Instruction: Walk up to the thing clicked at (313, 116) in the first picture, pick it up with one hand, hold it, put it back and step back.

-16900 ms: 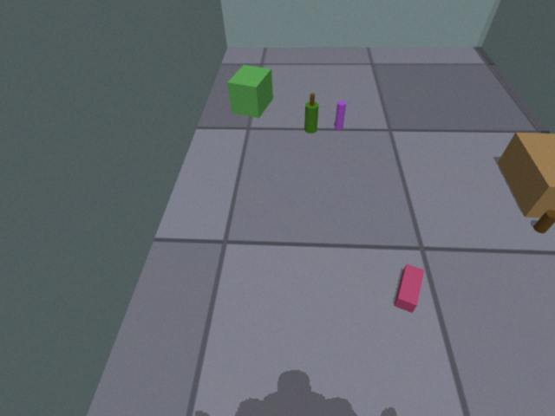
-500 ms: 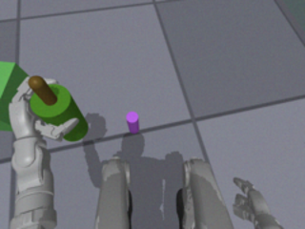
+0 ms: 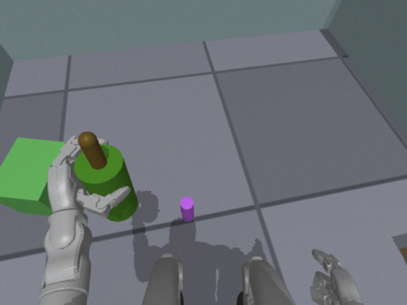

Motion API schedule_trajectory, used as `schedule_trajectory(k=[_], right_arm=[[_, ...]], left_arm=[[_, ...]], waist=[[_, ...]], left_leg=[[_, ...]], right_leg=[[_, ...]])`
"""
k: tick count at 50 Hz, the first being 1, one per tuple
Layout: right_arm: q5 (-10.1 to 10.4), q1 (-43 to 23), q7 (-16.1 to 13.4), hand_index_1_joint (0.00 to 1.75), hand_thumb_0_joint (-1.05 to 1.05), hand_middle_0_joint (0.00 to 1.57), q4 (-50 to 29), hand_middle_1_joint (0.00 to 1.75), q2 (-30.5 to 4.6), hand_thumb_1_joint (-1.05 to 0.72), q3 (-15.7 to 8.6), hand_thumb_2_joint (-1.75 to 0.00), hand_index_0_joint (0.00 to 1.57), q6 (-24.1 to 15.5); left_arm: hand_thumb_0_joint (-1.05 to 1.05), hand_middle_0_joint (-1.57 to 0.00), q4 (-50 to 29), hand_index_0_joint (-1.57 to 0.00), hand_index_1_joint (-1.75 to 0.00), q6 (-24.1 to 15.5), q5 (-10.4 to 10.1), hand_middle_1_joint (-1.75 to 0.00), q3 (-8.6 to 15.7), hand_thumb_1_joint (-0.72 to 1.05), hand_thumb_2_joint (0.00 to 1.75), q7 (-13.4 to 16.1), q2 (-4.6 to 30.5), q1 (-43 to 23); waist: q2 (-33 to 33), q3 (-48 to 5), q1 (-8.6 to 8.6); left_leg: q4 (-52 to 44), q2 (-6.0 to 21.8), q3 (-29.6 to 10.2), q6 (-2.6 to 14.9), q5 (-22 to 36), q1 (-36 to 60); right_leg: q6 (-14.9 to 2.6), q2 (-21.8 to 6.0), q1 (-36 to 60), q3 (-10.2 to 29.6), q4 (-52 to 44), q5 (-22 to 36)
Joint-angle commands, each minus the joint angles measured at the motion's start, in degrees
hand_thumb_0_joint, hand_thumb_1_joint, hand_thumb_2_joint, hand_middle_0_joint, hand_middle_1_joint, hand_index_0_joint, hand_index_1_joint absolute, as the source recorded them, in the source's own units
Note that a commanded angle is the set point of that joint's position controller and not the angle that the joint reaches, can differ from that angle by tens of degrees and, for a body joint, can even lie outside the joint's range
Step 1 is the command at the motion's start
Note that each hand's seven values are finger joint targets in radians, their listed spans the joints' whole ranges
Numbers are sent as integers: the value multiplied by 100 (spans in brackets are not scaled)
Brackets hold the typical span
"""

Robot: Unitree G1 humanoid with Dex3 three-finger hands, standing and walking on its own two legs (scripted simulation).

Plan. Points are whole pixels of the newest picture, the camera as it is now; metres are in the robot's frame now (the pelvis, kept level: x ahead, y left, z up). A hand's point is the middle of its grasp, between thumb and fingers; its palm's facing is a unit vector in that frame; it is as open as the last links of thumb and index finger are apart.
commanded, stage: lift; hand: left
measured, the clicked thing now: (106, 177) +0.35 +0.21 +0.03
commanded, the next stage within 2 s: hold in 1.02 s
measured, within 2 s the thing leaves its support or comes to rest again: neither
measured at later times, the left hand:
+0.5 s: hand (103, 160) +0.35 +0.19 +0.11, palm faces +0.24 -0.97 +0.00, open 11.1 cm
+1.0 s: hand (105, 141) +0.36 +0.18 +0.14, palm faces +0.23 -0.97 +0.01, open 11.1 cm
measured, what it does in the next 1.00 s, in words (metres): rises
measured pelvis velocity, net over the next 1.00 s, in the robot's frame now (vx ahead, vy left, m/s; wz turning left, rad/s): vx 0.03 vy -0.01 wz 0.02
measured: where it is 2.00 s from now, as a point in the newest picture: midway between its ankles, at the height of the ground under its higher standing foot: outside the picture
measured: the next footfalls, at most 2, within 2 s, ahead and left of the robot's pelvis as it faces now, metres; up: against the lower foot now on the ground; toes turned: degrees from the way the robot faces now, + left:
none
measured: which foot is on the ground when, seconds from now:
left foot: down 0.00-1.00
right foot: down 0.00-1.00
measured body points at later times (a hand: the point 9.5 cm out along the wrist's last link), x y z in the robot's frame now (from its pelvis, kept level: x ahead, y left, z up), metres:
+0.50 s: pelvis +0.01 -0.01 +0.06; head +0.09 +0.01 +0.50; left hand +0.33 +0.24 +0.11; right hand +0.15 -0.24 -0.05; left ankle +0.05 +0.12 -0.60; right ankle +0.03 -0.14 -0.60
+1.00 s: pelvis +0.03 -0.01 +0.09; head +0.09 +0.00 +0.53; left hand +0.34 +0.23 +0.14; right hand +0.16 -0.25 -0.02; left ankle +0.05 +0.12 -0.60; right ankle +0.03 -0.14 -0.60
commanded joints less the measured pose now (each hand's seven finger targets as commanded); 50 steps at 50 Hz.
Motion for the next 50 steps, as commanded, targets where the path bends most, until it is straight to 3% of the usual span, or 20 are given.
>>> schedule_trajectory(k=[1, 2, 5, 12, 14, 16, 21, 27, 28, 30, 31, 37, 38, 39, 41, 42, 46, 48, 50], right_arm=[[-39, 297, -47, 30, 0, 20, -522, 30, -808, -90, -295, -90, 20, -181], [-42, 221, -42, 30, 0, 20, -567, 30, -807, -90, -293, -90, 20, -183], [-73, 255, -39, 30, 0, 20, -561, 30, -788, -91, -301, -90, 20, -164], [-70, 177, -11, 30, 0, 20, -583, 30, -782, -91, -281, -90, 20, -181], [-79, 216, -21, 30, 0, 20, -594, 30, -750, -92, -270, -90, 20, -190], [-92, 263, -23, 30, 0, 20, -534, 30, -731, -92, -257, -90, 20, -191], [-127, 302, -31, 30, 0, 20, -478, 30, -699, -91, -268, -90, 20, -153], [-147, 188, -40, 30, 0, 20, -483, 30, -671, -91, -255, -90, 20, -132], [-153, 265, -43, 30, 0, 20, -442, 30, -686, -91, -282, -90, 20, -127], [-143, 208, -46, 30, 0, 20, -458, 30, -672, -91, -257, -90, 20, -130], [-156, 216, -40, 30, 0, 20, -450, 30, -683, -91, -265, -90, 20, -131], [-151, 174, -33, 30, 0, 20, -483, 30, -693, -91, -284, -90, 20, -112], [-164, 210, -36, 30, 0, 20, -436, 30, -674, -91, -283, -90, 20, -105], [-152, 241, -39, 30, 0, 20, -441, 30, -709, -91, -298, -90, 20, -98], [-167, 132, -15, 30, 0, 20, -525, 30, -677, -90, -279, -90, 20, -98], [-166, 132, -22, 30, 0, 20, -523, 30, -676, -91, -278, -90, 20, -106], [-171, 229, -15, 30, 0, 20, -435, 30, -690, -91, -294, -90, 20, -70], [-161, 186, -17, 30, 0, 20, -445, 30, -698, -91, -299, -90, 20, -54], [-186, 240, 1, 30, 0, 20, -382, 30, -672, -91, -287, -90, 20, -36]], left_arm=[[0, -127, -1069, -130, -142, -514, 8, -143, 130, 1, 125, 38, 594, -1119], [0, -127, -1145, -130, -141, -545, 40, -142, 224, 2, 124, 52, 737, -1161], [0, -126, -1045, -129, -140, -608, 78, -141, 114, 0, 122, 53, 624, -1206], [0, -125, -900, -128, -139, -687, 62, -139, 10, 1, 123, 64, 487, -1160], [0, -124, -1051, -127, -138, -737, 53, -139, -35, -5, 120, 58, 504, -1243], [0, -122, -1062, -126, -136, -722, 55, -137, 28, -4, 119, 83, 536, -1144], [0, -122, -925, -125, -136, -743, 110, -137, -46, -1, 120, 169, 409, -1178], [0, -120, -933, -123, -135, -795, 169, -135, -181, -1, 120, 180, 355, -1334], [0, -119, -828, -123, -133, -779, 146, -134, -104, -1, 118, 182, 366, -1191], [0, -120, -814, -123, -134, -758, 126, -135, -147, -2, 118, 166, 338, -1147], [0, -120, -987, -123, -134, -790, 115, -135, -72, -2, 119, 180, 419, -1353], [0, -121, -864, -124, -135, -786, 136, -136, -225, -2, 119, 173, 278, -1326], [0, -121, -944, -124, -135, -808, 113, -135, -75, -2, 119, 171, 401, -1395], [0, -120, -687, -124, -134, -747, 132, -135, -86, -1, 119, 180, 355, -1186], [0, -119, -890, -123, -134, -782, 133, -135, -205, -2, 119, 181, 260, -1345], [0, -120, -841, -123, -134, -783, 141, -135, -103, 1, 119, 201, 342, -1299], [0, -120, -725, -123, -134, -754, 135, -135, -172, 0, 119, 176, 274, -1199], [0, -121, -749, -124, -135, -737, 143, -135, -130, -2, 119, 201, 308, -1269], [0, -120, -868, -123, -133, -759, 162, -133, -166, -2, 117, 215, 308, -1347]], waist=[[422, -2017, -45], [451, -1959, 18], [376, -1909, -45], [181, -1507, 15], [109, -1630, -44], [198, -1644, 45], [88, -1464, -12], [189, -1246, -4], [88, -1415, -7], [-17, -1246, 5], [110, -1292, 9], [42, -1203, -33], [33, -1321, 1], [-38, -1292, 7], [6, -1163, -29], [20, -1183, 16], [20, -1268, 4], [-107, -1144, 10], [186, -1282, 48]], left_leg=[[-1570, -138, -125, 26, 1698, 2412], [-1661, -148, -105, 30, 1550, 2457], [-1872, -144, -108, 37, 1512, 2588], [-2373, -162, -36, 47, 1019, 2802], [-2368, -185, 53, 60, 1187, 2904], [-2440, -195, 63, 52, 1406, 3012], [-2608, -196, 127, 59, 1544, 3124], [-2918, -217, 170, 49, 1227, 3370], [-2888, -207, 166, 51, 1457, 3412], [-2946, -222, 200, 68, 1556, 3375], [-2959, -218, 200, 60, 1647, 3469], [-3095, -213, 220, 50, 1819, 3692], [-3083, -223, 216, 64, 1894, 3701], [-3117, -217, 221, 62, 1987, 3733], [-3155, -231, 249, 67, 1888, 3705], [-3195, -224, 238, 58, 1931, 3790], [-3219, -216, 235, 40, 2298, 3960], [-3275, -217, 252, 61, 2187, 3916], [-3327, -208, 234, 14, 2376, 4138]], right_leg=[[-302, 198, 1174, -64, -1213, 1762], [-300, 194, 1231, -53, -1305, 1642], [-286, 187, 1460, -57, -1510, 1666], [-262, 177, 1821, -37, -2007, 1330], [-238, 189, 2115, -1, -2180, 1487], [-241, 181, 2262, 0, -2215, 1688], [-228, 178, 2533, 25, -2442, 1842], [-224, 164, 2642, 36, -2730, 1565], [-214, 177, 2819, 28, -2734, 1772], [-191, 165, 2977, 44, -2827, 1900], [-204, 176, 2984, 49, -2817, 1983], [-204, 189, 3117, 40, -2934, 2144], [-191, 184, 3244, 47, -2973, 2225], [-192, 184, 3286, 49, -2973, 2317], [-181, 180, 3296, 64, -3053, 2265], [-186, 186, 3331, 50, -3042, 2262], [-192, 187, 3507, 38, -3068, 2592], [-173, 176, 3522, 63, -3142, 2544], [-215, 194, 3538, 36, -3106, 2611]])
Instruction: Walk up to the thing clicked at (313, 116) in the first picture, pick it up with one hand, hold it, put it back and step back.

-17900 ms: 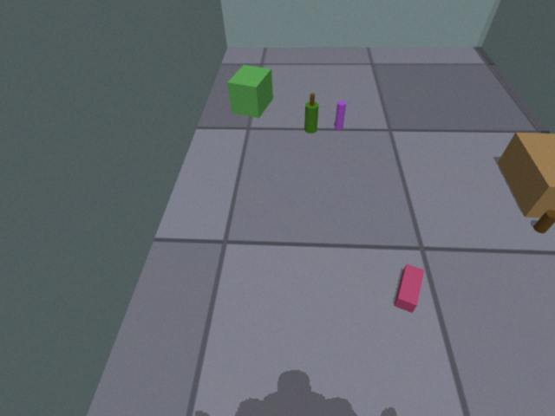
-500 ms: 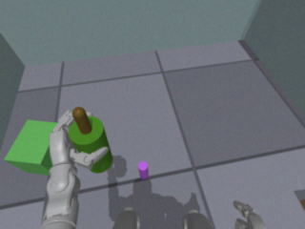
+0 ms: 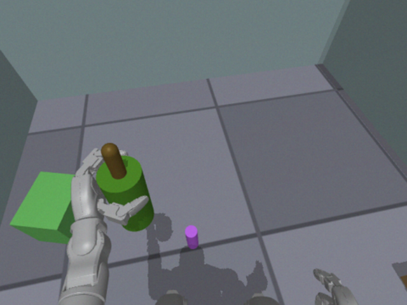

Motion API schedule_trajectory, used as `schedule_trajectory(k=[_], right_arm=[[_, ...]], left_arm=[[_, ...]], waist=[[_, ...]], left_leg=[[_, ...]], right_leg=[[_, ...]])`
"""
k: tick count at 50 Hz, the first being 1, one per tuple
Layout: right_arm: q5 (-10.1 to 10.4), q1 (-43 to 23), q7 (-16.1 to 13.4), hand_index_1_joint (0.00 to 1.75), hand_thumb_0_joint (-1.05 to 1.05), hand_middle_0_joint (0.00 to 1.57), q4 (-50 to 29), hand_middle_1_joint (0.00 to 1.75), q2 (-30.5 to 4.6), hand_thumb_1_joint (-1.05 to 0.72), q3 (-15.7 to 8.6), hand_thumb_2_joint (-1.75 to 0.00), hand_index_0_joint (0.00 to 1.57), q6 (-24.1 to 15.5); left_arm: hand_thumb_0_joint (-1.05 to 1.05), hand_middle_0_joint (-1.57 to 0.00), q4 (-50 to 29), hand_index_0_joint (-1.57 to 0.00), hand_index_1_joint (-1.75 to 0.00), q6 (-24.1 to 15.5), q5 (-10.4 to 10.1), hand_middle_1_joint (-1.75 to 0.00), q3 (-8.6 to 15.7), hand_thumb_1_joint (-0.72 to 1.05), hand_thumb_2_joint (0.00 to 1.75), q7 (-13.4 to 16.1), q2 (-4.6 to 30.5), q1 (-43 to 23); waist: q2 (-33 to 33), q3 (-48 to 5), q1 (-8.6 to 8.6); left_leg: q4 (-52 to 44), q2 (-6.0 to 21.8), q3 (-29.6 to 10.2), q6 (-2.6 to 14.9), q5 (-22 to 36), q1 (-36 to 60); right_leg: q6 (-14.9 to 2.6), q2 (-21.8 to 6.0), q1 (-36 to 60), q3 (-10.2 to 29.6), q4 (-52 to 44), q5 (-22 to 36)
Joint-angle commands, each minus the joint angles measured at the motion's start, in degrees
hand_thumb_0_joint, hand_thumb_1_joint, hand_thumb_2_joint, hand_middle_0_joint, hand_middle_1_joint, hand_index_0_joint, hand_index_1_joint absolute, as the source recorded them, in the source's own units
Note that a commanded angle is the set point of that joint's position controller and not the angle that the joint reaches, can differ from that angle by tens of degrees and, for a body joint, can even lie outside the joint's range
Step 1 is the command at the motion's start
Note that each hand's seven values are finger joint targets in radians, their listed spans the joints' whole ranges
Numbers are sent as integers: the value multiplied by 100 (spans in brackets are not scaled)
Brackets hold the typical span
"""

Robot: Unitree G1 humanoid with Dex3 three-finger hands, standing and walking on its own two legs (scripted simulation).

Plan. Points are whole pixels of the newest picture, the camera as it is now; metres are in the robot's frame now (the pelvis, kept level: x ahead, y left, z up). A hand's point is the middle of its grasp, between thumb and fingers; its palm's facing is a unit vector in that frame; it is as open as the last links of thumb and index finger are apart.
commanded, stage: lift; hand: left
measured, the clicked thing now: (125, 187) +0.34 +0.17 +0.04
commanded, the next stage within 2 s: hold in 0.02 s
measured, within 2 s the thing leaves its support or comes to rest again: neither
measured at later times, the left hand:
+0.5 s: hand (119, 182) +0.33 +0.18 +0.07, palm faces +0.22 -0.98 +0.02, open 11.0 cm
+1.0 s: hand (119, 182) +0.33 +0.17 +0.08, palm faces +0.22 -0.98 +0.02, open 11.0 cm
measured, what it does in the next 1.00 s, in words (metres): stands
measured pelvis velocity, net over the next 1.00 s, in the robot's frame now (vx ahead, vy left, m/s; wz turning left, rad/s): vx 0.00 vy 0.01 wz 0.00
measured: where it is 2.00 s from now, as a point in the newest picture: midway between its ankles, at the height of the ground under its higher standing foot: outside the picture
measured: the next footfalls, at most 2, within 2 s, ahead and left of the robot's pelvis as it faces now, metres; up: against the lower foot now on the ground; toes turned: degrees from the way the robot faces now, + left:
none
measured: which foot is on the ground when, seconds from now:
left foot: down 0.00-1.00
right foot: down 0.00-1.00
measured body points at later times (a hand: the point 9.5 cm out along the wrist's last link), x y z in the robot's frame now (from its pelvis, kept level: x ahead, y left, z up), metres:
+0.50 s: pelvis +0.00 +0.00 +0.01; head +0.05 +0.01 +0.46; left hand +0.31 +0.23 +0.07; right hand +0.14 -0.24 -0.09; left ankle +0.02 +0.13 -0.68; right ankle +0.00 -0.14 -0.68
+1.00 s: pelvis +0.00 +0.01 +0.02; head +0.03 +0.01 +0.46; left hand +0.31 +0.23 +0.08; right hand +0.13 -0.23 -0.09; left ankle +0.02 +0.13 -0.68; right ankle +0.00 -0.14 -0.68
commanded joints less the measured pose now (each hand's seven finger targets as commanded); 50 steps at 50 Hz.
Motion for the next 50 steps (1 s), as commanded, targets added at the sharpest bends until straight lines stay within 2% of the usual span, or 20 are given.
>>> schedule_trajectory(k=[1, 3, 9, 10, 14, 16, 17, 21, 26, 30, 31, 32, 33, 35, 42, 44, 46, 48, 49, 50], right_arm=[[-17, -34, -61, 30, 0, 20, -684, 30, -772, -91, -278, -90, 20, -182], [6, -31, -70, 30, 0, 20, -689, 30, -802, -90, -289, -90, 20, -171], [10, -110, -56, 30, 0, 20, -730, 30, -735, -91, -248, -90, 20, -159], [3, -172, -60, 30, 0, 20, -788, 30, -735, -91, -247, -90, 20, -166], [12, -220, -48, 30, 0, 20, -818, 30, -775, -91, -274, -90, 20, -169], [9, -208, -56, 30, 0, 20, -815, 30, -734, -91, -252, -90, 20, -170], [11, -219, -61, 30, 0, 20, -818, 30, -724, -90, -249, -90, 20, -184], [-13, -115, -76, 30, 0, 20, -754, 30, -739, -91, -269, -90, 20, -201], [0, -200, -84, 30, 0, 20, -777, 30, -722, -90, -240, -90, 20, -179], [12, -273, -88, 30, 0, 20, -805, 30, -720, -91, -240, -90, 20, -201], [7, -268, -88, 30, 0, 20, -789, 30, -694, -91, -224, -90, 20, -200], [6, -277, -89, 30, 0, 20, -828, 30, -697, -90, -224, -90, 20, -210], [9, -233, -86, 30, 0, 20, -801, 30, -711, -90, -237, -90, 20, -207], [4, -260, -88, 30, 0, 20, -800, 30, -678, -90, -218, -90, 20, -216], [-13, -253, -84, 30, 0, 20, -814, 30, -690, -91, -234, -90, 20, -222], [-20, -225, -61, 30, 0, 20, -788, 30, -673, -91, -230, -90, 20, -230], [-2, -144, -64, 30, 0, 20, -695, 30, -701, -91, -253, -90, 20, -209], [-15, -213, -69, 30, 0, 20, -762, 30, -675, -91, -228, -90, 20, -208], [-12, -216, -64, 30, 0, 20, -725, 30, -654, -91, -217, -90, 20, -227], [-8, -171, -77, 30, 0, 20, -661, 30, -673, -91, -225, -90, 20, -214]], left_arm=[[0, -119, -1391, -122, -133, -442, 4, -133, 194, -2, 117, 14, 653, -1519], [0, -120, -1163, -122, -133, -405, -19, -133, 193, -1, 117, 17, 595, -1365], [0, -119, -1231, -121, -134, -395, -45, -134, 207, -3, 117, 16, 576, -1334], [0, -119, -1337, -121, -134, -416, -38, -133, 275, -4, 116, 27, 675, -1440], [0, -118, -1233, -120, -133, -388, 16, -132, 130, -1, 116, 60, 513, -1333], [0, -118, -1424, -120, -133, -404, 18, -132, 169, -1, 116, 70, 601, -1503], [0, -118, -1444, -119, -132, -384, 16, -131, 160, -1, 115, 85, 567, -1374], [0, -117, -1454, -119, -131, -357, 18, -131, 193, 0, 115, 129, 562, -1463], [0, -118, -1415, -120, -133, -296, 41, -132, 8, 2, 116, 125, 429, -1505], [0, -117, -1333, -119, -132, -241, 58, -131, 43, 1, 115, 160, 445, -1409], [0, -117, -1429, -119, -132, -247, 70, -131, 115, 1, 115, 164, 554, -1511], [0, -117, -1441, -119, -131, -230, 65, -131, -15, 2, 115, 166, 405, -1402], [0, -117, -1563, -119, -131, -229, 63, -131, 79, 2, 115, 186, 518, -1544], [0, -117, -1306, -119, -131, -181, 85, -130, -43, 3, 115, 184, 362, -1382], [0, -117, -1531, -118, -131, -260, 105, -130, 122, 3, 115, 258, 523, -1507], [0, -118, -1517, -119, -132, -255, 110, -132, -122, 2, 116, 245, 296, -1514], [0, -117, -1291, -119, -132, -242, 106, -131, 30, 2, 115, 250, 409, -1368], [0, -118, -1644, -119, -131, -276, 119, -130, -71, 3, 114, 233, 432, -1791], [0, -117, -1539, -118, -130, -264, 122, -130, -87, 3, 114, 243, 380, -1703], [0, -117, -1382, -118, -130, -239, 128, -130, 69, 2, 114, 265, 513, -1660]], waist=[[223, -1800, -30], [-55, -1584, -63], [-88, -1595, 22], [-79, -1642, 5], [-60, -1359, -31], [40, -1430, -27], [32, -1524, 21], [64, -1669, -65], [-82, -1328, -55], [-100, -1291, -24], [14, -1295, -4], [-25, -1362, -17], [44, -1498, -1], [6, -1274, -58], [92, -1520, 35], [97, -1386, -54], [-8, -1324, -25], [74, -1374, -60], [65, -1380, -41], [23, -1317, -17]], left_leg=[[-872, -175, -6, 66, 1661, 1407], [-894, -181, 19, 96, 1611, 1284], [-943, -226, 97, 123, 1604, 1277], [-955, -237, 103, 132, 1507, 1236], [-1162, -215, 56, 100, 1155, 1323], [-1162, -239, 88, 104, 1128, 1353], [-1168, -238, 97, 95, 1210, 1405], [-1102, -209, 65, 97, 1663, 1585], [-1226, -214, 74, 103, 1421, 1485], [-1334, -240, 95, 108, 1140, 1482], [-1334, -249, 99, 106, 1163, 1499], [-1344, -248, 101, 98, 1218, 1546], [-1377, -223, 59, 84, 1326, 1667], [-1365, -225, 66, 88, 1312, 1603], [-1371, -220, 54, 78, 1475, 1730], [-1386, -202, 35, 71, 1462, 1709], [-1376, -206, 48, 82, 1485, 1648], [-1395, -218, 62, 89, 1399, 1672], [-1419, -220, 68, 80, 1299, 1728], [-1428, -225, 70, 94, 1228, 1623]], right_leg=[[-178, 207, 745, -58, -724, 1841], [-148, 198, 811, -45, -801, 1872], [-107, 152, 1118, 26, -966, 1975], [-97, 153, 1148, 34, -995, 1896], [-148, 195, 932, -41, -1050, 1466], [-135, 180, 1003, -5, -1108, 1464], [-133, 175, 1105, -9, -1108, 1535], [-125, 200, 1136, -26, -1029, 1967], [-121, 189, 1132, -27, -1178, 1744], [-118, 182, 1192, -24, -1293, 1472], [-122, 186, 1149, -18, -1313, 1493], [-123, 183, 1246, -23, -1303, 1539], [-140, 204, 1281, -51, -1257, 1606], [-132, 211, 1137, -59, -1279, 1597], [-143, 201, 1318, -53, -1254, 1706], [-153, 219, 1202, -70, -1219, 1710], [-145, 212, 1200, -61, -1248, 1733], [-135, 199, 1240, -35, -1306, 1685], [-137, 197, 1223, -40, -1321, 1579], [-134, 190, 1248, -35, -1346, 1517]])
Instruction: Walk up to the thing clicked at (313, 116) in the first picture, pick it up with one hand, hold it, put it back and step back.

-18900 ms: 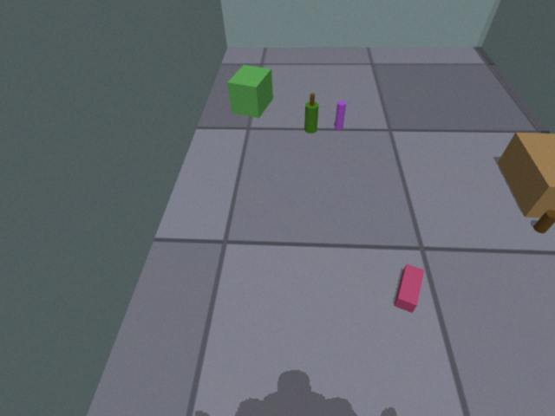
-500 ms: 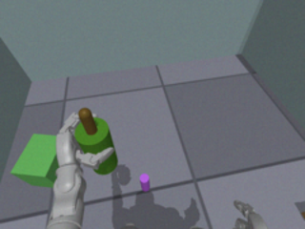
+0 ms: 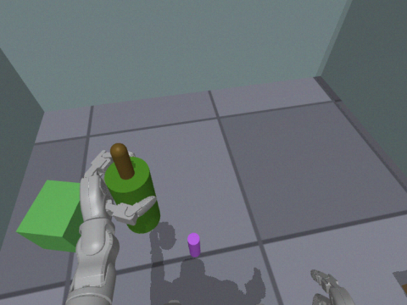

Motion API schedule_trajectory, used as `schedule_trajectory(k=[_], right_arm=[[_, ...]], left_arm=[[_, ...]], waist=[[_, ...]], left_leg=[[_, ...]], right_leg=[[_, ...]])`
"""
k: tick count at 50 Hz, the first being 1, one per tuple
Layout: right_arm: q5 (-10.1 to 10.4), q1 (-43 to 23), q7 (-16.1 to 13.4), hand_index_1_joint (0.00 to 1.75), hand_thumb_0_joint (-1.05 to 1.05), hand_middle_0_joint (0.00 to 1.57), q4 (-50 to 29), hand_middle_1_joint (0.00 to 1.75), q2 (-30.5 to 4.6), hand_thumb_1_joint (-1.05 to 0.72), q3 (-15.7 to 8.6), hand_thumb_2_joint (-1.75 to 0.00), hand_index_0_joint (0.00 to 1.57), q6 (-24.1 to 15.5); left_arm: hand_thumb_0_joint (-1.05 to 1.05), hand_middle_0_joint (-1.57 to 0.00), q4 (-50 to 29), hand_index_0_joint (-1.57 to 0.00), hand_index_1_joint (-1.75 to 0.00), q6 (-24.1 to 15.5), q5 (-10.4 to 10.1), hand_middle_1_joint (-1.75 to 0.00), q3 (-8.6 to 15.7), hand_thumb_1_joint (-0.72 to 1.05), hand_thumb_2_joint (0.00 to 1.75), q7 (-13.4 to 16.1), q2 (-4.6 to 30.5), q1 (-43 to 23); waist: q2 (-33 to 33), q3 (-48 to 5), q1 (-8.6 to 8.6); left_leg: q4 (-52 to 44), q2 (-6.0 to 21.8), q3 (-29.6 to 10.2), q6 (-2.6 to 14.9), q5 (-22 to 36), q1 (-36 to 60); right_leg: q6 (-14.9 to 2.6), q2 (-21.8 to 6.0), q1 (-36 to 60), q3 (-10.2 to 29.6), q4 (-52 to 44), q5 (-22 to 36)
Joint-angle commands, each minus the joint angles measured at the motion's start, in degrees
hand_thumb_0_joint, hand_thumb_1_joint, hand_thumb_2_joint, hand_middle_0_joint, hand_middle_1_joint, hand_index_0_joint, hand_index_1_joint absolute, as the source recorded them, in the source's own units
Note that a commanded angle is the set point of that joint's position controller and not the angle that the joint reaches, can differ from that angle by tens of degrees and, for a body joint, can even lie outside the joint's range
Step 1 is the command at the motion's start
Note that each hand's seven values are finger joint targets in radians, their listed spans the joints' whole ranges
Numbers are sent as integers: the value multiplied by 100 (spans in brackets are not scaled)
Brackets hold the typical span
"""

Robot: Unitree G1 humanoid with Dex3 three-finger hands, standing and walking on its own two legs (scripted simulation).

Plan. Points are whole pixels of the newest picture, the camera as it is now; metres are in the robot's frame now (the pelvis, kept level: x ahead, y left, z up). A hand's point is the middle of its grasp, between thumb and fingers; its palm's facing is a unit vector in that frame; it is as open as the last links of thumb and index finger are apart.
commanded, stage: hold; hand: left
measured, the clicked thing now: (132, 188) +0.33 +0.16 +0.05
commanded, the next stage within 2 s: crouch in 1.72 s
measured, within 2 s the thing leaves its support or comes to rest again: neither
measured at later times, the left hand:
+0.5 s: hand (128, 186) +0.33 +0.17 +0.07, palm faces +0.21 -0.98 +0.02, open 11.0 cm
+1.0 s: hand (130, 186) +0.33 +0.16 +0.06, palm faces +0.22 -0.98 +0.02, open 11.0 cm
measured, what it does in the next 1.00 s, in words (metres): stands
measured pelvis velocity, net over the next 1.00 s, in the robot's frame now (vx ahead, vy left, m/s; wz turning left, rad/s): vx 0.00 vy -0.01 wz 0.00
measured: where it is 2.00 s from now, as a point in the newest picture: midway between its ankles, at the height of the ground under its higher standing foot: outside the picture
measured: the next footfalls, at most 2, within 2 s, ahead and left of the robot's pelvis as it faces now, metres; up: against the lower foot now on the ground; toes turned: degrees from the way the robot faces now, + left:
none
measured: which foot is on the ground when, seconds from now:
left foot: down 0.00-1.00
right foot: down 0.00-1.00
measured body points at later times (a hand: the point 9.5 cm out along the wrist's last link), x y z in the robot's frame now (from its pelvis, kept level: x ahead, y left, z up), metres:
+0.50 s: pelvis +0.00 +0.00 +0.00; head +0.04 +0.01 +0.45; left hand +0.31 +0.22 +0.07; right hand +0.14 -0.24 -0.10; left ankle +0.03 +0.12 -0.70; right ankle +0.01 -0.14 -0.70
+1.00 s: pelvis +0.00 -0.01 +0.00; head +0.04 +0.00 +0.45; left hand +0.31 +0.22 +0.07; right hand +0.14 -0.25 -0.11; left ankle +0.03 +0.12 -0.70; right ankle +0.01 -0.14 -0.70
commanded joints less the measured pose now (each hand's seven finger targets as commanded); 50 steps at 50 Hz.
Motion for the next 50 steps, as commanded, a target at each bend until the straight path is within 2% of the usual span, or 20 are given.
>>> schedule_trajectory(k=[1, 2, 5, 7, 8, 9, 13, 19, 23, 27, 30, 35, 36, 42, 43, 45, 47, 48, 49, 50], right_arm=[[12, -307, -87, 30, 0, 20, -785, 30, -713, -90, -223, -90, 20, -226], [11, -340, -66, 30, 0, 20, -836, 30, -719, -90, -230, -90, 20, -249], [12, -241, -81, 30, 0, 20, -742, 30, -769, -91, -269, -90, 20, -245], [12, -188, -77, 30, 0, 20, -675, 30, -766, -91, -269, -90, 20, -228], [11, -291, -75, 30, 0, 20, -756, 30, -724, -91, -247, -90, 20, -235], [12, -281, -83, 30, 0, 20, -777, 30, -750, -91, -260, -90, 20, -238], [13, -292, -65, 30, 0, 20, -780, 30, -718, -91, -229, -90, 20, -256], [15, -293, -63, 30, 0, 20, -757, 30, -761, -91, -268, -90, 20, -259], [22, -245, -82, 30, 0, 20, -777, 30, -760, -90, -249, -90, 20, -246], [31, -300, -61, 30, 0, 20, -757, 30, -760, -90, -253, -90, 20, -238], [33, -311, -53, 30, 0, 20, -785, 30, -764, -90, -257, -90, 20, -242], [35, -317, -61, 30, 0, 20, -823, 30, -748, -90, -245, -90, 20, -242], [32, -275, -69, 30, 0, 20, -807, 30, -759, -91, -254, -90, 20, -242], [32, -283, -68, 30, 0, 20, -745, 30, -761, -90, -257, -90, 20, -237], [25, -260, -73, 30, 0, 20, -728, 30, -763, -90, -263, -90, 20, -222], [22, -196, -81, 30, 0, 20, -691, 30, -749, -90, -254, -90, 20, -208], [31, -287, -84, 30, 0, 20, -730, 30, -771, -90, -269, -90, 20, -226], [30, -317, -72, 30, 0, 20, -740, 30, -756, -90, -253, -90, 20, -232], [28, -283, -70, 30, 0, 20, -661, 30, -738, -90, -251, -90, 20, -215], [15, -302, -78, 30, 0, 20, -750, 30, -744, -90, -263, -90, 20, -214]], left_arm=[[0, -117, -1370, -118, -130, -444, 2, -129, 201, 2, 113, 10, 584, -1657], [0, -117, -1375, -118, -130, -456, 4, -129, 124, 3, 114, 0, 494, -1595], [0, -117, -1182, -118, -130, -441, -1, -129, 292, 3, 114, 3, 619, -1405], [0, -116, -1016, -118, -130, -432, -10, -129, 228, 2, 113, -31, 536, -1318], [0, -116, -1364, -117, -130, -491, -16, -129, 157, 1, 113, -40, 528, -1593], [0, -116, -1324, -118, -130, -505, -17, -129, 284, 2, 114, -27, 626, -1671], [0, -117, -1400, -118, -129, -525, -22, -129, 147, 4, 113, -47, 531, -1596], [0, -116, -1189, -117, -130, -551, -1, -129, 225, 4, 114, -49, 592, -1641], [0, -116, -1368, -117, -128, -522, -32, -128, 297, 4, 113, -46, 684, -1572], [0, -116, -1029, -117, -129, -473, -30, -128, 170, 3, 114, -63, 480, -1439], [0, -117, -1191, -118, -130, -499, -16, -129, 135, 5, 114, -90, 535, -1569], [0, -116, -1348, -118, -129, -536, -63, -129, 290, 3, 113, -60, 634, -1563], [0, -116, -1352, -118, -130, -530, -50, -129, 205, 3, 113, -69, 574, -1496], [0, -115, -1243, -117, -129, -528, -24, -128, 213, 3, 113, -65, 602, -1575], [0, -116, -1356, -117, -129, -559, -36, -128, 366, 5, 114, -54, 741, -1665], [0, -116, -1254, -118, -129, -519, -25, -128, 117, 6, 113, -75, 499, -1467], [0, -116, -1145, -117, -130, -500, -31, -129, 281, 4, 114, -61, 616, -1442], [0, -117, -1126, -118, -130, -517, -37, -129, 231, 4, 115, -62, 553, -1491], [0, -116, -1078, -117, -129, -542, -46, -128, 339, 3, 113, -65, 640, -1437], [0, -117, -1258, -118, -129, -570, -41, -129, 266, 4, 113, -69, 601, -1483]], waist=[[31, -1390, -8], [-4, -1390, -39], [-28, -1489, 9], [-108, -1368, -39], [-20, -1453, -14], [29, -1520, -36], [96, -1456, -23], [61, -1394, -45], [16, -1754, -1], [-33, -1276, -54], [51, -1311, -37], [-29, -1544, -2], [-45, -1649, -26], [23, -1449, -26], [1, -1598, 3], [10, -1631, -28], [-92, -1431, -33], [-92, -1304, -51], [-76, -1300, -2], [-65, -1555, -3]], left_leg=[[-861, -201, 21, 42, 853, 856], [-908, -182, -21, 39, 754, 889], [-865, -176, -21, 39, 945, 912], [-813, -176, 0, 50, 1121, 859], [-800, -192, 23, 46, 1080, 874], [-803, -200, 26, 42, 1031, 908], [-876, -189, -9, 30, 959, 968], [-873, -180, -20, 32, 733, 859], [-784, -216, 39, 49, 1231, 1007], [-870, -165, -15, 31, 1038, 882], [-895, -190, -8, 33, 860, 874], [-817, -212, 34, 58, 1064, 962], [-821, -206, 25, 54, 1172, 1012], [-797, -204, 31, 50, 1148, 913], [-782, -210, 39, 59, 1180, 964], [-795, -208, 43, 50, 1277, 1078], [-808, -203, 30, 66, 1146, 938], [-839, -200, 19, 60, 1014, 875], [-823, -207, 25, 63, 948, 831], [-785, -217, 45, 69, 1085, 910]], right_leg=[[-180, 209, 487, -71, -759, 1106], [-191, 231, 449, -112, -718, 992], [-194, 232, 529, -113, -696, 1159], [-176, 222, 511, -96, -670, 1362], [-177, 210, 526, -69, -702, 1331], [-180, 203, 547, -65, -713, 1283], [-191, 221, 525, -96, -703, 1184], [-204, 227, 365, -102, -706, 969], [-158, 195, 750, -45, -723, 1505], [-194, 234, 440, -109, -694, 1250], [-201, 218, 423, -93, -735, 1090], [-159, 198, 612, -50, -764, 1320], [-165, 203, 676, -61, -721, 1437], [-179, 195, 545, -55, -705, 1408], [-164, 184, 621, -32, -727, 1454], [-166, 193, 637, -39, -729, 1545], [-161, 203, 528, -52, -763, 1417], [-172, 206, 470, -71, -743, 1282], [-169, 195, 488, -61, -760, 1206], [-158, 183, 605, -34, -762, 1363]])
